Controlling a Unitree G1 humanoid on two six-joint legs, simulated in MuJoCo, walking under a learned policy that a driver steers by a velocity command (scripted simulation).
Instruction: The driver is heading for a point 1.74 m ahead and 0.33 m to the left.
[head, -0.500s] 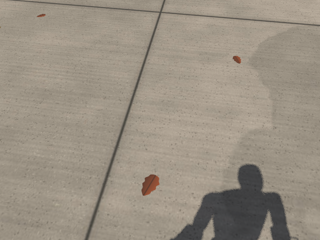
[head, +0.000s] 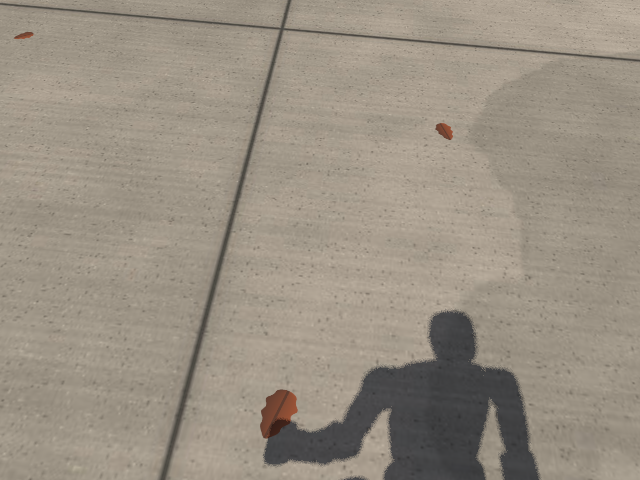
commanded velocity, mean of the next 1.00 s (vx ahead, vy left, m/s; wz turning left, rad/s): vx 0.48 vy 0.00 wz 0.28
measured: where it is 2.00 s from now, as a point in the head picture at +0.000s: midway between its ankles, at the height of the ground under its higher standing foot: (244, 270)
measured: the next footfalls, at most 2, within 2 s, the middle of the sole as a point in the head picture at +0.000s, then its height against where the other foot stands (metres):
right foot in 0.22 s outside the picture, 0.04 m lower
left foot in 0.74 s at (282, 431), level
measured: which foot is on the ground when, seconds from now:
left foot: down 0.00-0.22, up 0.24-0.72, down 0.74-1.00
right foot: up 0.00-0.20, down 0.22-0.72, up 0.74-1.00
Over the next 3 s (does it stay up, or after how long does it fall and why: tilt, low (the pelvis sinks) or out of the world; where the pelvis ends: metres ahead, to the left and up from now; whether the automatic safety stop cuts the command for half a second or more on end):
stays up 1.07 0.13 -0.04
